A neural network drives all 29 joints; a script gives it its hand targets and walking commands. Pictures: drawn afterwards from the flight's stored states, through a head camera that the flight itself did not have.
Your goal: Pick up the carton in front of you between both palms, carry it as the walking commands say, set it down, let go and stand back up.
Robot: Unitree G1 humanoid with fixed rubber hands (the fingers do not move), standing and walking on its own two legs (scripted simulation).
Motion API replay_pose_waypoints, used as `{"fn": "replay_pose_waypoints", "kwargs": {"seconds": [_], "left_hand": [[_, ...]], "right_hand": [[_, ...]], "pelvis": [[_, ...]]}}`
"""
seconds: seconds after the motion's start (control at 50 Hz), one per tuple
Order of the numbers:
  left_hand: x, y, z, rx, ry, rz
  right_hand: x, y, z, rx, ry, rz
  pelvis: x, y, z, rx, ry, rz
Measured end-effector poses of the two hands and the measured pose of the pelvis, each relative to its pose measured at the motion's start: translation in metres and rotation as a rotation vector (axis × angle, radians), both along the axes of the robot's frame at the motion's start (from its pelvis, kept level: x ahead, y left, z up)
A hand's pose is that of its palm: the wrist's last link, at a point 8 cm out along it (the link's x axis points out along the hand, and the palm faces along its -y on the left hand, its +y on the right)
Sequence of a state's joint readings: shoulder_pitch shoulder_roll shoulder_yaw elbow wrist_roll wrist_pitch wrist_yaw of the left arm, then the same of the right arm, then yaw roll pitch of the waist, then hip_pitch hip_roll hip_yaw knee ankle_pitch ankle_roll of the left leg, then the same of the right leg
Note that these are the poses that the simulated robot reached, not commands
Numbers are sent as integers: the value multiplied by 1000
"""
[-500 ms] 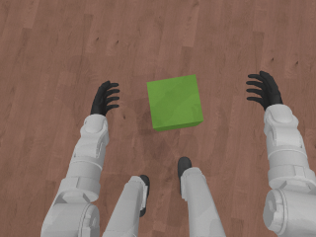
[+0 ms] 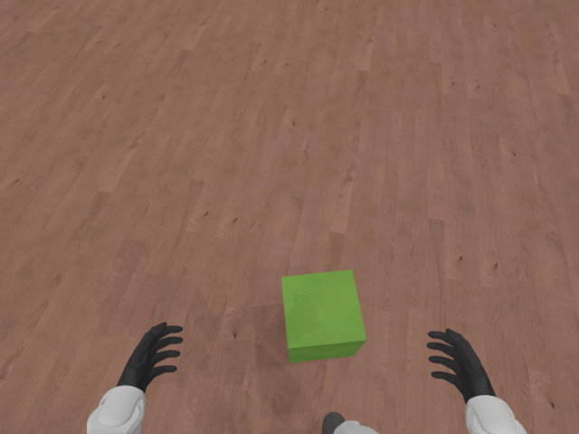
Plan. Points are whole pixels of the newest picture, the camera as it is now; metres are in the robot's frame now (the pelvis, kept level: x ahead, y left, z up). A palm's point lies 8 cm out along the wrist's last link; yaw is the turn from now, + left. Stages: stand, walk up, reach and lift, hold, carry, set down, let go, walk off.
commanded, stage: let go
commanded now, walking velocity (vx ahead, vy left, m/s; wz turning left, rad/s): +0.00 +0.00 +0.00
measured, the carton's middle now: (319, 318) +0.43 -0.06 -0.64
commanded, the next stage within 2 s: stand in 0.52 s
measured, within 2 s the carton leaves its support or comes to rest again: neither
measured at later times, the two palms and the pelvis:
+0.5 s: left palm (116, 382) +0.18 +0.25 -0.06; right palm (472, 406) +0.17 -0.22 -0.06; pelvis +0.02 +0.02 +0.01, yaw +0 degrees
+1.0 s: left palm (87, 408) +0.15 +0.29 -0.09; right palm (515, 428) +0.15 -0.28 -0.09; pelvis +0.03 +0.00 +0.00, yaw +2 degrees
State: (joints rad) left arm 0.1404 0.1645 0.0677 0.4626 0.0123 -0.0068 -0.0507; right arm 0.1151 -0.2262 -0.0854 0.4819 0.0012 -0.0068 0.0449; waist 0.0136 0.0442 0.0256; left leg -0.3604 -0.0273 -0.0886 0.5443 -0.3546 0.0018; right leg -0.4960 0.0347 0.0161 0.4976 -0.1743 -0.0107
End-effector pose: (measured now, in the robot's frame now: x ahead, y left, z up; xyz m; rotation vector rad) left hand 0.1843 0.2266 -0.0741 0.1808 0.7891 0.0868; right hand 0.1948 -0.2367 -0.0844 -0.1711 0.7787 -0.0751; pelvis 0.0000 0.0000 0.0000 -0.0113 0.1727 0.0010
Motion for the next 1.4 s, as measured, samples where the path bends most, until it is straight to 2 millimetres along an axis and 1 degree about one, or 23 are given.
{"fn": "replay_pose_waypoints", "kwargs": {"seconds": [0.08,0.18,0.32,0.46,0.54,0.62,0.68,0.74,0.8,0.88,1.1,1.4], "left_hand": [[-12,14,11,4,-6,-3],[-14,23,17,1,-12,-10],[-7,23,17,-3,-9,-14],[-4,20,17,-1,3,-15],[-4,23,17,40,13,4],[-13,44,4,115,54,39],[-21,58,-2,148,87,57],[-27,66,-6,169,119,67],[-31,69,-10,180,146,73],[-33,68,-13,182,169,77],[-40,66,-17,175,201,92],[-66,76,-17,184,249,119]], "right_hand": [[-15,10,13,-1,1,4],[-24,17,21,-4,10,9],[-25,20,24,1,24,8],[-22,19,23,0,29,8],[-22,13,21,-21,14,-3],[-28,-8,12,-109,49,-6],[-32,-24,9,-151,71,-15],[-34,-35,6,-177,93,-23],[-36,-42,4,-192,114,-27],[-38,-45,0,-198,139,-26],[-47,-46,-5,-203,185,-14],[-63,-55,-3,-221,215,-11]], "pelvis": [[7,7,6,-9,-82,4],[11,14,8,-16,-160,6],[13,18,8,-21,-213,4],[16,16,8,-22,-220,2],[17,14,6,-18,-209,10],[18,12,2,-7,-182,9],[21,10,-1,-5,-173,10],[24,8,-2,-3,-168,13],[26,7,-2,-2,-167,17],[28,5,-1,0,-168,22],[28,2,2,1,-180,31],[18,1,6,7,-200,31]]}}
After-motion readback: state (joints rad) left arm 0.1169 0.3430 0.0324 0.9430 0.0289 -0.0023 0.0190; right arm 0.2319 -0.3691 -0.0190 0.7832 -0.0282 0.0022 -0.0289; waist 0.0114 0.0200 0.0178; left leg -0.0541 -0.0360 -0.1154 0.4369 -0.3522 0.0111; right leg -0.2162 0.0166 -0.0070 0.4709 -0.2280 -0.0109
